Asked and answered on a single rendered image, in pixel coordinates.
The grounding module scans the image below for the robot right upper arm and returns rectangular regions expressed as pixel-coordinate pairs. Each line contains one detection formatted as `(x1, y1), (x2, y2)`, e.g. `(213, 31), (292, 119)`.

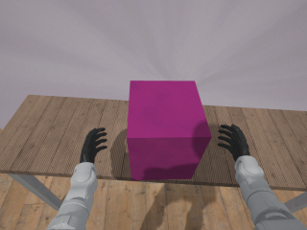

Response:
(255, 218), (306, 230)

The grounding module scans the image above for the left robot forearm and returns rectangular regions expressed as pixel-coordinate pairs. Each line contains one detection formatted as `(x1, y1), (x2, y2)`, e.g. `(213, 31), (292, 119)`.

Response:
(46, 162), (98, 230)

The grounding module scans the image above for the right robot forearm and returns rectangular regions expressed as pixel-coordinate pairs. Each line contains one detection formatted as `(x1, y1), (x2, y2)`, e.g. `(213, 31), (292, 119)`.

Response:
(234, 155), (307, 230)

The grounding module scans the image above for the carton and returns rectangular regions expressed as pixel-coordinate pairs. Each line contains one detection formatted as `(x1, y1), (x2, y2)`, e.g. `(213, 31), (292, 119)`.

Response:
(127, 80), (212, 181)

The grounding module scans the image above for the table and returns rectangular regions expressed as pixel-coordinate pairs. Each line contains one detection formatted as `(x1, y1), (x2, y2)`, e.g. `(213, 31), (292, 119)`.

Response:
(0, 95), (307, 213)

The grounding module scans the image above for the robot left hand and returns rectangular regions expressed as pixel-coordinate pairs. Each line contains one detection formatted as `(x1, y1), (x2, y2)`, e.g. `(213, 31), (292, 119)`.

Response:
(80, 127), (107, 164)

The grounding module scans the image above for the robot right hand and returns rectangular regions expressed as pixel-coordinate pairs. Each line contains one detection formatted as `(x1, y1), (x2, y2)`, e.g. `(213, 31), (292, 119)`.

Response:
(218, 124), (250, 162)

